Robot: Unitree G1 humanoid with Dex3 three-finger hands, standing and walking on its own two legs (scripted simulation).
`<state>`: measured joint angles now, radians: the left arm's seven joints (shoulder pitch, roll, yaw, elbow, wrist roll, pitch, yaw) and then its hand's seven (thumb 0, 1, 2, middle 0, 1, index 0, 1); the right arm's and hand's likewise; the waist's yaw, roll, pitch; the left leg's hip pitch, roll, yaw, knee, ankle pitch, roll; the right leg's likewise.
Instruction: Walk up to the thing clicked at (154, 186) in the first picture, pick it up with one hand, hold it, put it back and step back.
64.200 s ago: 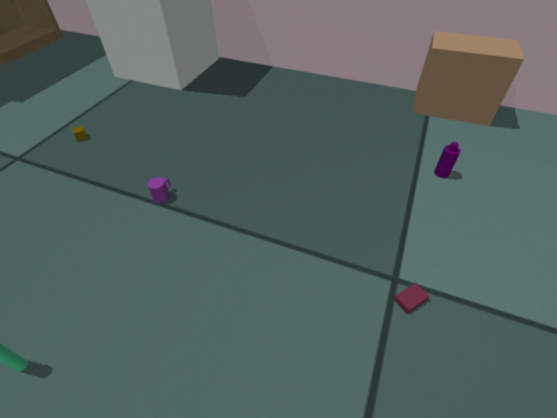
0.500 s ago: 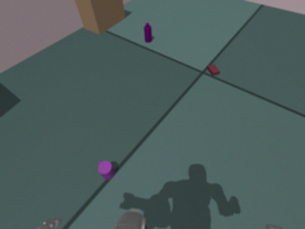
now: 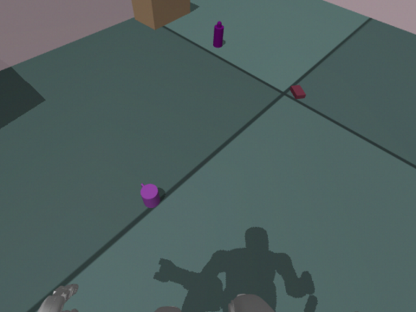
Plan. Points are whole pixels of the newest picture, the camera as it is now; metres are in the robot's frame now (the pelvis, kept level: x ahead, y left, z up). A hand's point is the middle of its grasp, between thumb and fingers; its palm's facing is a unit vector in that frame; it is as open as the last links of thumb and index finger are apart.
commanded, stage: step back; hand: left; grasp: from above
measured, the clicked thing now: (148, 193) +0.69 +0.33 -0.71
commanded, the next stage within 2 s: stand in 1.78 s
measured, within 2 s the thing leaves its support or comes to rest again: neither
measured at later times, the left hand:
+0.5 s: hand out of the picture -0.06 +0.25 -0.14, palm faces +0.03 -0.90 -0.44, open 7.3 cm
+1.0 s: hand out of the picture -0.27 +0.22 -0.14, palm faces +0.00 -0.92 -0.40, open 7.3 cm
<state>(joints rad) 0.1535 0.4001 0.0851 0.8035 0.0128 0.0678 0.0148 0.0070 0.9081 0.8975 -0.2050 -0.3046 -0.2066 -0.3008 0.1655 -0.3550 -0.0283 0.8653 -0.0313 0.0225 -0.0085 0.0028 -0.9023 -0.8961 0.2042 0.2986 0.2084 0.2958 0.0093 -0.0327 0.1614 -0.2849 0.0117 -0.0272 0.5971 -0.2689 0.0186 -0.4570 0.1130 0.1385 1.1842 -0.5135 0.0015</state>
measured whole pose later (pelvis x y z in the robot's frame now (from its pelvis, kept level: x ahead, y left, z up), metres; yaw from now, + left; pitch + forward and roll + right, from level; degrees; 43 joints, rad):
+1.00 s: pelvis -0.32 -0.05 +0.00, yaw -1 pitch -3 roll +0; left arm 0.25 0.35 0.05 0.97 0.05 0.00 0.00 0.01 0.91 0.90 -0.21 -0.30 -0.21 -0.30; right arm 0.18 -0.40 -0.05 0.95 -0.02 0.03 0.01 0.00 -0.91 -0.90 0.20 0.30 0.20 0.30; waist 0.04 0.04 0.07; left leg -0.37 -0.03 -0.10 0.81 -0.43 -0.01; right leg -0.20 0.02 0.04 0.60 -0.35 -0.02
